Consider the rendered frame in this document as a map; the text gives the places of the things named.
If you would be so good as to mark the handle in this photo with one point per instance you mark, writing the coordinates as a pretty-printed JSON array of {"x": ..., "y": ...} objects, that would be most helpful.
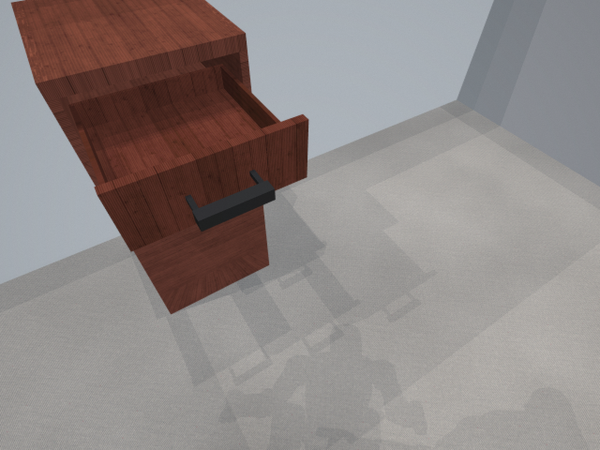
[{"x": 234, "y": 205}]

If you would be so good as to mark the cabinet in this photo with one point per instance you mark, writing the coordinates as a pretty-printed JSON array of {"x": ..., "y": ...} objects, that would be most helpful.
[{"x": 82, "y": 49}]

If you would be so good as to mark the drawer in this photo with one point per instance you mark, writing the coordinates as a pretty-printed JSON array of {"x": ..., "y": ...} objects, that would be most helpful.
[{"x": 198, "y": 134}]

